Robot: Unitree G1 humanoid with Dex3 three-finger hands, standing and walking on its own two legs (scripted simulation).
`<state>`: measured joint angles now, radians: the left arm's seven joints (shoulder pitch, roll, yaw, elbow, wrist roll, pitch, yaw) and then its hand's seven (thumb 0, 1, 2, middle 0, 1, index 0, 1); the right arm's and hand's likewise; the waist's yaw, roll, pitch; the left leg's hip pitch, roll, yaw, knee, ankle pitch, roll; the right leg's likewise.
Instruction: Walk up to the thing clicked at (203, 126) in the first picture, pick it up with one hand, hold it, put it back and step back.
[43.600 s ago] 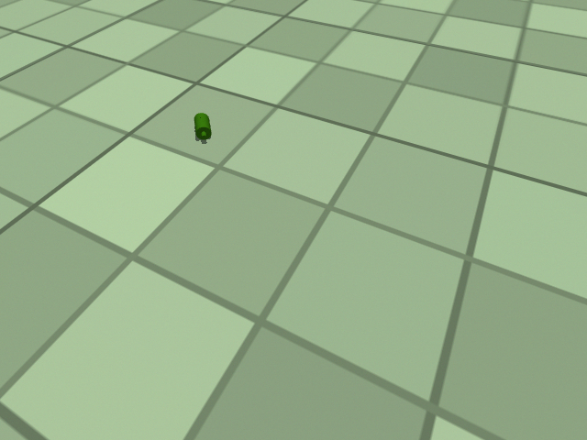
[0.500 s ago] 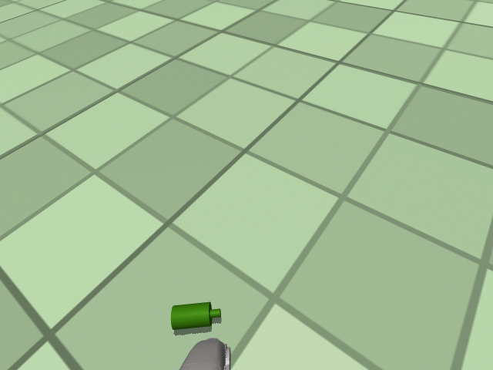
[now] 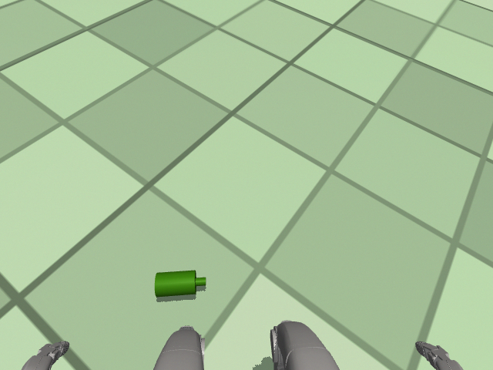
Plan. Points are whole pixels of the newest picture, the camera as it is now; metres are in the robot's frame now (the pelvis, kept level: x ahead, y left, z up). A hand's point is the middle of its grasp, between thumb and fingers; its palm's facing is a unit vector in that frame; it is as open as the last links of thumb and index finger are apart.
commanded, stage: walk up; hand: left
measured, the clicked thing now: (181, 283) +0.42 +0.21 -0.69
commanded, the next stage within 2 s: none
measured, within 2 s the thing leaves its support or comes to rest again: neither
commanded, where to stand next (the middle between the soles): +0.05 -0.03 m, yaw +5 degrees
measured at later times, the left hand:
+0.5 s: hand out of the picture -0.06 +0.24 -0.08, palm faces +0.12 -0.79 -0.60, open 7.3 cm
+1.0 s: hand out of the picture -0.05 +0.27 -0.13, palm faces +0.09 -0.94 -0.34, open 7.3 cm
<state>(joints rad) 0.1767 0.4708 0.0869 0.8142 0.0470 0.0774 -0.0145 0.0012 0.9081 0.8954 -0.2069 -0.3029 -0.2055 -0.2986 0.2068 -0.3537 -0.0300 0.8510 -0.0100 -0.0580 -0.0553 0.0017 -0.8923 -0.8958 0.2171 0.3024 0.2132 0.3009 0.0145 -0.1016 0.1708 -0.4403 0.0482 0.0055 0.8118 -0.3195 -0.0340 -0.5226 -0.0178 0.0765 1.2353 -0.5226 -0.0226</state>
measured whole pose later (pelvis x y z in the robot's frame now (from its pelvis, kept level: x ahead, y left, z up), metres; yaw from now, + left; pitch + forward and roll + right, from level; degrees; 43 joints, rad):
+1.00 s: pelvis -0.07 -0.01 +0.03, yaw +7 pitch -5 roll +1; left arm 0.29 0.46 0.08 0.92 0.01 0.01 -0.04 0.00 0.91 0.90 -0.21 -0.30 -0.21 -0.30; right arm 0.39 -0.41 -0.06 0.95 -0.03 -0.06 0.01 0.00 -0.89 -0.90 0.21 0.30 0.21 0.30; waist -0.03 -0.12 0.09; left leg -0.21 0.03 0.08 0.61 -0.31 -0.01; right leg -0.60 -0.03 0.12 1.01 -0.24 0.00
